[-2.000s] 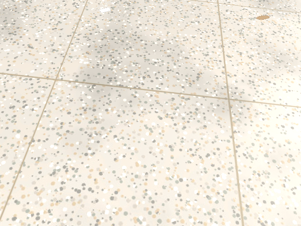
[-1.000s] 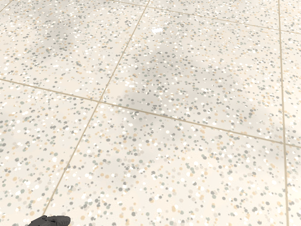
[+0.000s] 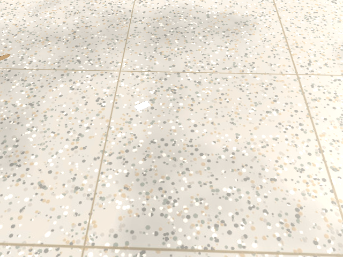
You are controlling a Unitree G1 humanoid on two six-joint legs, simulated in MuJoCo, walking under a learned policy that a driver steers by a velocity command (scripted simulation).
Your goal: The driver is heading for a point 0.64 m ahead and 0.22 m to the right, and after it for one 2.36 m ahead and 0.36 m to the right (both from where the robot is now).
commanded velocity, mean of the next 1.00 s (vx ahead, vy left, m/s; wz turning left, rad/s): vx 0.50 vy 0.00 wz -0.51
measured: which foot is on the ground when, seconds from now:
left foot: down 0.00-0.16, up 0.18-0.64, down 0.66-1.00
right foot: up 0.00-0.14, down 0.16-0.66, up 0.68-1.00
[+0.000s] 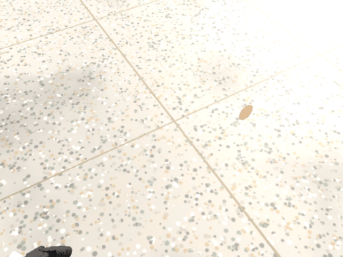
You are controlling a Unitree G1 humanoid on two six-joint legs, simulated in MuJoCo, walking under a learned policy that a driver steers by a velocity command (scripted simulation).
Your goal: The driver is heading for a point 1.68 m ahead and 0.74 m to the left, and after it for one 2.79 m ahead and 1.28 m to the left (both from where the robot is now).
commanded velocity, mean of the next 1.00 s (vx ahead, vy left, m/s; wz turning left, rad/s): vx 0.50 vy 0.00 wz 0.46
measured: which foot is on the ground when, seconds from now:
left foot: down 0.00-0.12, up 0.14-0.62, down 0.64-1.00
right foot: up 0.00-0.10, down 0.12-0.64, up 0.66-1.00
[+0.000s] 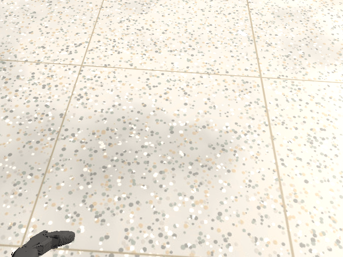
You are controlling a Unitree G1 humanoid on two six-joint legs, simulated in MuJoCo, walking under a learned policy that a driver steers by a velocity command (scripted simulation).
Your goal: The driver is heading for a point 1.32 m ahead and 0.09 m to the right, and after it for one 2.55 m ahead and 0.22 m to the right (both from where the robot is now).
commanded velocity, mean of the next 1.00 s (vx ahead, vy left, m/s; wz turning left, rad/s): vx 0.18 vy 0.00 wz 0.21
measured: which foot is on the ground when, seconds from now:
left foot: down 0.00-0.14, up 0.16-0.50, down 0.52-1.00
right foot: up 0.00-0.10, down 0.12-1.00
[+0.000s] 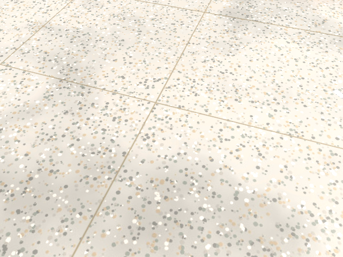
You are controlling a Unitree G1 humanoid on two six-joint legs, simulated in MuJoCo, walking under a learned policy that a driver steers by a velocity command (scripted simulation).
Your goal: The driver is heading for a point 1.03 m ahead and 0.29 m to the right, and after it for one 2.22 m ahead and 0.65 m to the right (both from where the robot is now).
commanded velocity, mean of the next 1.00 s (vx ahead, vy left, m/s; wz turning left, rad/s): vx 0.29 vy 0.00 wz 0.00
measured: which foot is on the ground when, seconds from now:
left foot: down 0.00-0.96, up 0.98-1.00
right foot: down 0.00-0.48, up 0.50-0.92, down 0.94-1.00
